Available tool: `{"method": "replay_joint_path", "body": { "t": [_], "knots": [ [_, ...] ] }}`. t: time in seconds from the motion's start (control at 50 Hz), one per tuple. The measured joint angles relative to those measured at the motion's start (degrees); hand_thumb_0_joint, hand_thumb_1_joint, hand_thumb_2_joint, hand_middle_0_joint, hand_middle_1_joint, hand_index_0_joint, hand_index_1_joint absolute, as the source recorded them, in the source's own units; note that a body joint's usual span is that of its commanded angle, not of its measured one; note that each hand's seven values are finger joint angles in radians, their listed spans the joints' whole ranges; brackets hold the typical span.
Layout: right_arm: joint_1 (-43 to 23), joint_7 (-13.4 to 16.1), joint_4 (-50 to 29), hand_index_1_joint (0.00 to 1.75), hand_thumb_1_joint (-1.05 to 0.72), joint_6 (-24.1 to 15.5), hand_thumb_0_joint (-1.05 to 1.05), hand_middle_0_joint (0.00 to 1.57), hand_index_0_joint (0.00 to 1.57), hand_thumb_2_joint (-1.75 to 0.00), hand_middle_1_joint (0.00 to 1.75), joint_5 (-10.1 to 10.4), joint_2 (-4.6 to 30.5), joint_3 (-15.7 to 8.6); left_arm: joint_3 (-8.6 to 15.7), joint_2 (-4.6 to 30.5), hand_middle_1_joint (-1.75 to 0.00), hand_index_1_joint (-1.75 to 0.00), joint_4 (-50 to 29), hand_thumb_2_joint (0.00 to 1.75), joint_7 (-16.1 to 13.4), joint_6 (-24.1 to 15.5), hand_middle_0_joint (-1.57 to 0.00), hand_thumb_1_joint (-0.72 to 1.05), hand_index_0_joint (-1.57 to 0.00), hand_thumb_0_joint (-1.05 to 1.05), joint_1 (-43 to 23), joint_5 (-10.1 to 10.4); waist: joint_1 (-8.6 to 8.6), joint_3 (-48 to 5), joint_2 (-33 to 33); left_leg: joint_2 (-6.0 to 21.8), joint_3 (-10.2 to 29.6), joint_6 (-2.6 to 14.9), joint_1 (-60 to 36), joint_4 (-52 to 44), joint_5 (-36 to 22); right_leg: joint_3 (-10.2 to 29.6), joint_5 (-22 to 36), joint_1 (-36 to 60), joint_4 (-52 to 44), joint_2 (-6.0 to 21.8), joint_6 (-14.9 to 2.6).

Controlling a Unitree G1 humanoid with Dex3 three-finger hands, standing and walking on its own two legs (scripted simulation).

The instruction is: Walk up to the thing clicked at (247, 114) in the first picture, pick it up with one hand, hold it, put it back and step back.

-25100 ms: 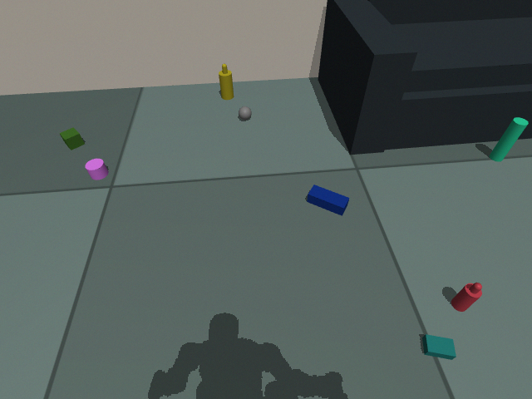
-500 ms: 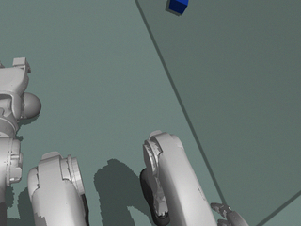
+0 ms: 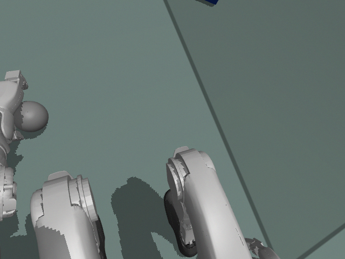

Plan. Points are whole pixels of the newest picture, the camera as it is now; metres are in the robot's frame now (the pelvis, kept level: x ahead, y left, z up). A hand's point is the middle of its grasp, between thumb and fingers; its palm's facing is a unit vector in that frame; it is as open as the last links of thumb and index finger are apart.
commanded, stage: rest palm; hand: left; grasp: from above
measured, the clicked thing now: (30, 116) +0.49 +0.28 -0.28
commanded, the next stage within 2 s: close in 1.38 s
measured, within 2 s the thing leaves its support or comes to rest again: neither
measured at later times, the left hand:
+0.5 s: hand (28, 118) +0.47 +0.27 -0.23, palm faces -0.46 -0.09 -0.88, open 13.5 cm
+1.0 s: hand (30, 121) +0.47 +0.27 -0.25, palm faces -0.45 -0.11 -0.88, open 13.7 cm
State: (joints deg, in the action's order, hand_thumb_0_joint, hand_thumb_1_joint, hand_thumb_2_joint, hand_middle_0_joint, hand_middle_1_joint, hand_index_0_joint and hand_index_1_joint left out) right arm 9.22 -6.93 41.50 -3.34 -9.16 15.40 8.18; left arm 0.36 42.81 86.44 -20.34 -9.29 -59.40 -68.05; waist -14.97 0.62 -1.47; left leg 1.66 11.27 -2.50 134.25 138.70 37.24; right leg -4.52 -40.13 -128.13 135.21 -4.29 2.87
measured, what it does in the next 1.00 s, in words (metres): stands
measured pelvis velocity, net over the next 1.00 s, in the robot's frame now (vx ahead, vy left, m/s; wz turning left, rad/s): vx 0.00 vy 0.01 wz -0.08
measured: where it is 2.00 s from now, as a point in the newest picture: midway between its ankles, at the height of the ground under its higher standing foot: (142, 245)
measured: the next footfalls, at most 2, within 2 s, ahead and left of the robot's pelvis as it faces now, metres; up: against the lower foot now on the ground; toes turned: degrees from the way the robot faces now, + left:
none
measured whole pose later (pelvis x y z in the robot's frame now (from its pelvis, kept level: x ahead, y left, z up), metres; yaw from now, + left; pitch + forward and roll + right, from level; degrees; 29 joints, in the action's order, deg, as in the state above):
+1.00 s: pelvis +0.00 +0.01 -0.02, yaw -4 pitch +29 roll -12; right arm 5.2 -12.9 39.5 -11.9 -14.3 18.2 14.5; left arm 3.9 50.2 98.3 -34.4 -9.2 -60.9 -70.0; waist -20.2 7.2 -6.5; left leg 2.4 15.4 -2.4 134.7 144.2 39.9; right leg -7.5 -40.5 -127.7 137.2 -6.2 3.9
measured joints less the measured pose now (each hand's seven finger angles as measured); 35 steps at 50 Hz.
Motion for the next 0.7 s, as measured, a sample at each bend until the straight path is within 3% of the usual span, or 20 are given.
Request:
{"method": "replay_joint_path", "body": {
  "t": [0.1, 0.22, 0.44, 0.7],
  "knots": [
    [-0.97, -0.09, -0.56, 0.30, -0.91, -0.42, 0.00, 0.20, 0.20, -0.90, 0.30, -0.75, 0.56, 0.10, 0.74, -0.22, -1.13, -1.11, 1.65, 1.04, -3.89, -0.64, -0.11, -0.45, -0.13, 0.00, -0.05, -2.55, -0.71, -0.29, -1.03, -0.14, 0.50, -0.17, 0.19, 0.52, 0.29, -0.41, -0.25, 0.04, 0.23, 0.01, -0.07],
    [-2.28, -0.63, -1.28, 0.30, -0.91, -1.74, 0.00, 0.20, 0.20, -0.90, 0.30, -2.06, 1.19, 0.95, 2.26, 1.11, -1.10, -1.08, 6.48, 1.03, -7.65, 0.40, -0.10, -0.46, -0.11, 0.00, -1.46, -4.06, -2.46, 0.80, -1.96, -0.07, 1.05, -0.07, 0.77, 1.34, 0.13, -0.80, 0.20, -0.42, 0.60, -0.29, 0.09],
    [-1.83, -2.43, -0.91, 0.30, -0.90, -4.43, 0.00, 0.20, 0.20, -0.90, 0.30, -3.70, 1.44, 3.57, 3.31, 3.93, -1.08, -1.07, 9.99, 1.03, -10.58, 1.28, -0.11, -0.45, -0.11, 0.00, -2.31, -2.76, -4.47, 3.84, -2.94, 0.29, 1.88, 0.03, 1.48, 3.44, 0.64, -1.26, 0.42, -1.25, 2.00, -1.05, 0.52],
    [-1.84, -4.78, -1.05, 0.30, -0.90, -6.61, 0.00, 0.20, 0.20, -0.90, 0.30, -4.48, 1.35, 5.75, 4.43, 5.46, -1.05, -1.04, 8.59, 1.01, -12.29, 0.93, -0.10, -0.46, -0.11, 0.00, -0.64, -1.29, -4.81, 5.90, -3.68, 0.79, 3.15, -0.15, 0.90, 4.87, 2.37, -2.14, -0.36, -0.65, 2.38, -1.75, 0.81]
  ]
}}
